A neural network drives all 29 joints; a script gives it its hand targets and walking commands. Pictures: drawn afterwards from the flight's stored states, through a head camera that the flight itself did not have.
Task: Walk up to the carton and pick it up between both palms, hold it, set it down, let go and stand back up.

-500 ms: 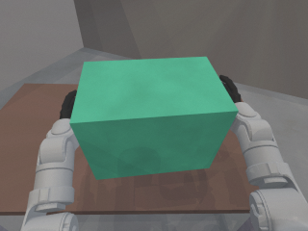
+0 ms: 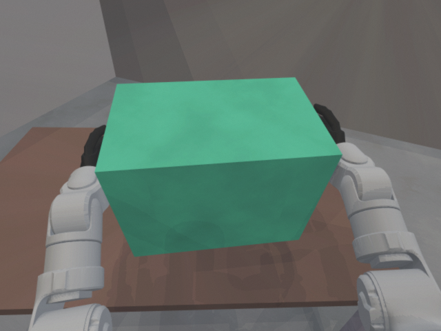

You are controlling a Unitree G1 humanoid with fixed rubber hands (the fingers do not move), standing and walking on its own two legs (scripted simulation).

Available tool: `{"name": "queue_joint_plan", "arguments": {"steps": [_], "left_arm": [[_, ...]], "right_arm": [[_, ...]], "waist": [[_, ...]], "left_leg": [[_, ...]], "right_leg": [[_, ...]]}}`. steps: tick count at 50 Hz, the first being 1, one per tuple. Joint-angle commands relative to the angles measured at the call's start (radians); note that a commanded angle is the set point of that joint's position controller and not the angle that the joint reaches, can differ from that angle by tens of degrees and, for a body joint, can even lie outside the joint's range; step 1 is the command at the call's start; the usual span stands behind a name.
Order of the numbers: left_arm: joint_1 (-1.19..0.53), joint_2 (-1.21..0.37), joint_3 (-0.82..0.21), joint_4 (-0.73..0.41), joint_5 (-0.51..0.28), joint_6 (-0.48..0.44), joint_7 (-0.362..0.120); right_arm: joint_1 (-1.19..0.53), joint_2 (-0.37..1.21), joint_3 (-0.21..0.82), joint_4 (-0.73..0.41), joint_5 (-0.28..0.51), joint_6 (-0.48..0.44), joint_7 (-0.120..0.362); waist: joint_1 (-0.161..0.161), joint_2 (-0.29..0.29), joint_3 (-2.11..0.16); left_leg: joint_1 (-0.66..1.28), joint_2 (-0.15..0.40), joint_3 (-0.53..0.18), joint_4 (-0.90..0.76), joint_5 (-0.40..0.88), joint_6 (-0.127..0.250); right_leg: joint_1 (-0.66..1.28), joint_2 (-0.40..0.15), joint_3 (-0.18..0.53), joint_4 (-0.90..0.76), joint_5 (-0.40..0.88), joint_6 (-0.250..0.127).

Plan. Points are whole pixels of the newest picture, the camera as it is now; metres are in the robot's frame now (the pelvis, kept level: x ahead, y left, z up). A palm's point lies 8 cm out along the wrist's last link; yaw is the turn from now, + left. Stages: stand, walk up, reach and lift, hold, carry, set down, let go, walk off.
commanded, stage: hold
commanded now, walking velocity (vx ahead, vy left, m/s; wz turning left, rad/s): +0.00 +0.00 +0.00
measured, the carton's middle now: (214, 167) +0.39 +0.01 +0.16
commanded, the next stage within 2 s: none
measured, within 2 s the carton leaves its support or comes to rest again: neither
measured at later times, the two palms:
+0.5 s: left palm (98, 170) +0.36 +0.21 +0.17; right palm (333, 147) +0.38 -0.20 +0.21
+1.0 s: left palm (97, 159) +0.37 +0.20 +0.19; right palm (338, 146) +0.38 -0.20 +0.21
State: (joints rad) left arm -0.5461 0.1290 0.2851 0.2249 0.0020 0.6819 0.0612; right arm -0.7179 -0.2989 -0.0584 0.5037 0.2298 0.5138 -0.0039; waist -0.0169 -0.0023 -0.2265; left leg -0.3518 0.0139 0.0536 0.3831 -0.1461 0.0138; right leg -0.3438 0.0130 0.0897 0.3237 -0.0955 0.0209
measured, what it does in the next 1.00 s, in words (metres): stands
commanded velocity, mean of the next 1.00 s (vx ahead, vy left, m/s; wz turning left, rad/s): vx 0.00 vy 0.00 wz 0.00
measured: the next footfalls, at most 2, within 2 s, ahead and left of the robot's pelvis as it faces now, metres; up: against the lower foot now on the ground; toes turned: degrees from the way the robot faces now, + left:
none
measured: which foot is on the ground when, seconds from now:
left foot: down 0.00-1.00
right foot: down 0.00-1.00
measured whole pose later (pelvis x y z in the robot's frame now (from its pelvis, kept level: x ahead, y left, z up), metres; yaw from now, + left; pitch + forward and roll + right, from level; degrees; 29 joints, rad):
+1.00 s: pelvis +0.01 +0.00 +0.00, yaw +0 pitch +6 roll -1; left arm -0.56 0.13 0.29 0.17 0.05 0.74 0.01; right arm -0.67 -0.30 -0.07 0.42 0.24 0.55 -0.02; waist -0.04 0.00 -0.23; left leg -0.32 0.01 0.05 0.36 -0.15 0.01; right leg -0.30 0.01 0.09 0.30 -0.10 0.02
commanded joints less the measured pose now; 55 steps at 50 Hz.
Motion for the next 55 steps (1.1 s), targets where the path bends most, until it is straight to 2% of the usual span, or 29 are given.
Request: {"name": "queue_joint_plan", "arguments": {"steps": [1, 2, 3, 7, 9, 12, 15, 17, 19, 20, 22, 23, 24, 28, 29, 30, 32, 34, 38, 41, 42, 43, 44, 45, 48, 52, 53, 54, 55], "left_arm": [[-0.923, -0.477, -0.487, -0.273, -0.173, -0.056, -0.196], [-0.918, -0.481, -0.494, -0.264, -0.179, -0.057, -0.198], [-0.902, -0.470, -0.472, -0.227, -0.163, -0.052, -0.200], [-0.973, -0.464, -0.472, -0.262, -0.167, -0.068, -0.199], [-0.944, -0.471, -0.472, -0.213, -0.169, -0.062, -0.202], [-0.971, -0.478, -0.481, -0.241, -0.170, -0.073, -0.201], [-0.995, -0.464, -0.460, -0.220, -0.161, -0.074, -0.203], [-0.989, -0.480, -0.463, -0.207, -0.159, -0.076, -0.200], [-0.982, -0.471, -0.462, -0.182, -0.160, -0.078, -0.199], [-1.003, -0.470, -0.464, -0.211, -0.157, -0.080, -0.197], [-0.988, -0.486, -0.476, -0.222, -0.164, -0.080, -0.195], [-0.977, -0.479, -0.467, -0.210, -0.164, -0.078, -0.195], [-0.980, -0.476, -0.467, -0.216, -0.162, -0.081, -0.195], [-0.956, -0.481, -0.500, -0.318, -0.185, -0.080, -0.189], [-0.921, -0.482, -0.497, -0.314, -0.183, -0.074, -0.189], [-0.922, -0.481, -0.504, -0.362, -0.188, -0.074, -0.188], [-0.865, -0.469, -0.473, -0.318, -0.162, -0.058, -0.194], [-0.853, -0.460, -0.474, -0.355, -0.169, -0.055, -0.196], [-0.783, -0.446, -0.478, -0.406, -0.162, -0.035, -0.210], [-0.712, -0.423, -0.422, -0.285, -0.117, -0.007, -0.233], [-0.712, -0.426, -0.434, -0.310, -0.115, -0.004, -0.237], [-0.705, -0.433, -0.426, -0.277, -0.105, 0.007, -0.241], [-0.737, -0.421, -0.410, -0.300, -0.107, -0.003, -0.243], [-0.732, -0.431, -0.423, -0.312, -0.116, -0.004, -0.244], [-0.766, -0.443, -0.447, -0.324, -0.129, -0.015, -0.236], [-0.795, -0.448, -0.427, -0.266, -0.121, -0.022, -0.232], [-0.771, -0.441, -0.413, -0.249, -0.104, -0.017, -0.235], [-0.820, -0.453, -0.439, -0.279, -0.114, -0.025, -0.234], [-0.815, -0.444, -0.410, -0.227, -0.101, -0.024, -0.235]], "right_arm": [[-0.713, 0.593, 0.241, -0.336, 0.136, -0.024, 0.126], [-0.743, 0.595, 0.251, -0.379, 0.139, -0.034, 0.125], [-0.731, 0.594, 0.243, -0.336, 0.132, -0.027, 0.127], [-0.729, 0.619, 0.235, -0.323, 0.127, -0.033, 0.134], [-0.742, 0.594, 0.227, -0.327, 0.113, -0.033, 0.135], [-0.762, 0.614, 0.238, -0.349, 0.121, -0.040, 0.138], [-0.725, 0.625, 0.221, -0.259, 0.098, -0.032, 0.143], [-0.755, 0.620, 0.224, -0.291, 0.110, -0.040, 0.146], [-0.778, 0.614, 0.214, -0.301, 0.097, -0.042, 0.147], [-0.754, 0.623, 0.222, -0.264, 0.104, -0.036, 0.149], [-0.761, 0.615, 0.232, -0.293, 0.116, -0.043, 0.150], [-0.765, 0.624, 0.239, -0.304, 0.110, -0.039, 0.150], [-0.742, 0.616, 0.231, -0.290, 0.102, -0.037, 0.149], [-0.734, 0.608, 0.259, -0.383, 0.139, -0.039, 0.139], [-0.693, 0.602, 0.262, -0.363, 0.144, -0.033, 0.134], [-0.697, 0.612, 0.291, -0.424, 0.164, -0.035, 0.130], [-0.668, 0.567, 0.271, -0.395, 0.160, -0.019, 0.124], [-0.675, 0.584, 0.296, -0.455, 0.172, -0.021, 0.121], [-0.626, 0.562, 0.317, -0.503, 0.198, -0.005, 0.106], [-0.595, 0.515, 0.280, -0.416, 0.164, 0.023, 0.099], [-0.616, 0.524, 0.293, -0.436, 0.174, 0.015, 0.100], [-0.616, 0.511, 0.271, -0.423, 0.166, 0.019, 0.101], [-0.620, 0.531, 0.275, -0.428, 0.166, 0.014, 0.099], [-0.625, 0.531, 0.282, -0.447, 0.164, 0.013, 0.100], [-0.659, 0.546, 0.287, -0.457, 0.167, 0.001, 0.110], [-0.696, 0.552, 0.264, -0.436, 0.148, -0.004, 0.115], [-0.663, 0.539, 0.258, -0.393, 0.141, -0.001, 0.116], [-0.681, 0.553, 0.265, -0.392, 0.137, -0.008, 0.121], [-0.685, 0.550, 0.247, -0.354, 0.127, -0.003, 0.123]], "waist": [[-0.064, 0.025, -0.392], [-0.061, 0.022, -0.419], [-0.051, 0.003, -0.368], [-0.053, 0.007, -0.403], [-0.054, -0.004, -0.360], [-0.051, 0.010, -0.416], [-0.055, 0.001, -0.350], [-0.047, 0.016, -0.371], [-0.043, -0.003, -0.368], [-0.051, 0.017, -0.378], [-0.051, 0.022, -0.398], [-0.047, -0.007, -0.389], [-0.053, -0.004, -0.379], [-0.063, 0.018, -0.455], [-0.065, 0.027, -0.440], [-0.066, 0.018, -0.500], [-0.071, 0.027, -0.437], [-0.061, 0.006, -0.480], [-0.074, 0.024, -0.500], [-0.078, 0.004, -0.359], [-0.070, 0.028, -0.379], [-0.080, 0.018, -0.344], [-0.064, 0.008, -0.338], [-0.067, 0.002, -0.355], [-0.065, 0.029, -0.359], [-0.056, 0.007, -0.351], [-0.053, 0.025, -0.317], [-0.065, 0.024, -0.334], [-0.047, 0.013, -0.295]], "left_leg": [[0.198, -0.047, -0.079, -0.096, 0.082, -0.049], [0.210, -0.045, -0.079, -0.098, 0.082, -0.044], [0.192, -0.044, -0.078, -0.107, 0.041, -0.039], [0.190, -0.048, -0.068, -0.108, 0.037, -0.033], [0.170, -0.045, -0.071, -0.118, 0.007, -0.031], [0.178, -0.046, -0.069, -0.117, 0.009, -0.030], [0.158, -0.045, -0.069, -0.128, -0.034, -0.024], [0.152, -0.042, -0.070, -0.130, -0.028, -0.028], [0.149, -0.043, -0.069, -0.134, -0.037, -0.023], [0.166, -0.045, -0.068, -0.129, -0.023, -0.026], [0.177, -0.042, -0.070, -0.124, -0.010, -0.030], [0.170, -0.043, -0.071, -0.125, -0.001, -0.026], [0.169, -0.042, -0.080, -0.128, -0.001, -0.028], [0.216, -0.045, -0.085, -0.097, 0.121, -0.045], [0.232, -0.046, -0.086, -0.089, 0.147, -0.050], [0.255, -0.049, -0.083, -0.074, 0.201, -0.054], [0.241, -0.050, -0.085, -0.079, 0.188, -0.059], [0.240, -0.056, -0.081, -0.071, 0.222, -0.053], [0.270, -0.058, -0.083, -0.054, 0.308, -0.066], [0.239, -0.059, -0.083, -0.083, 0.216, -0.055], [0.261, -0.052, -0.080, -0.077, 0.241, -0.058], [0.266, -0.052, -0.079, -0.085, 0.220, -0.057], [0.247, -0.054, -0.074, -0.091, 0.202, -0.048], [0.249, -0.052, -0.076, -0.089, 0.215, -0.050], [0.263, -0.053, -0.077, -0.084, 0.229, -0.053], [0.240, -0.050, -0.070, -0.102, 0.150, -0.044], [0.230, -0.053, -0.066, -0.108, 0.125, -0.041], [0.240, -0.046, -0.073, -0.109, 0.121, -0.045], [0.217, -0.048, -0.069, -0.121, 0.073, -0.037]], "right_leg": [[0.395, 0.053, -0.046, -0.043, 0.155, -0.055], [0.398, 0.053, -0.044, -0.043, 0.151, -0.058], [0.392, 0.050, -0.045, -0.049, 0.114, -0.057], [0.393, 0.045, -0.042, -0.040, 0.105, -0.055], [0.375, 0.046, -0.048, -0.047, 0.074, -0.053], [0.392, 0.045, -0.041, -0.048, 0.076, -0.055], [0.370, 0.038, -0.046, -0.045, 0.036, -0.054], [0.372, 0.041, -0.043, -0.046, 0.027, -0.060], [0.357, 0.043, -0.047, -0.049, 0.000, -0.059], [0.364, 0.040, -0.046, -0.045, 0.020, -0.058], [0.364, 0.043, -0.045, -0.042, 0.040, -0.057], [0.376, 0.044, -0.044, -0.047, 0.051, -0.056], [0.376, 0.043, -0.045, -0.049, 0.064, -0.055], [0.405, 0.053, -0.049, -0.033, 0.180, -0.056], [0.410, 0.055, -0.045, -0.033, 0.209, -0.059], [0.444, 0.056, -0.044, -0.023, 0.277, -0.053], [0.437, 0.058, -0.048, -0.034, 0.263, -0.054], [0.479, 0.054, -0.044, -0.020, 0.331, -0.046], [0.516, 0.056, -0.043, -0.010, 0.425, -0.044], [0.489, 0.047, -0.038, -0.039, 0.339, -0.049], [0.480, 0.052, -0.041, -0.036, 0.332, -0.051], [0.466, 0.054, -0.043, -0.049, 0.305, -0.055], [0.462, 0.050, -0.042, -0.047, 0.286, -0.053], [0.474, 0.052, -0.041, -0.045, 0.305, -0.057], [0.449, 0.055, -0.046, -0.047, 0.284, -0.052], [0.424, 0.050, -0.040, -0.059, 0.206, -0.059], [0.417, 0.047, -0.044, -0.058, 0.192, -0.056], [0.413, 0.049, -0.048, -0.056, 0.180, -0.055], [0.399, 0.045, -0.040, -0.068, 0.129, -0.060]]}}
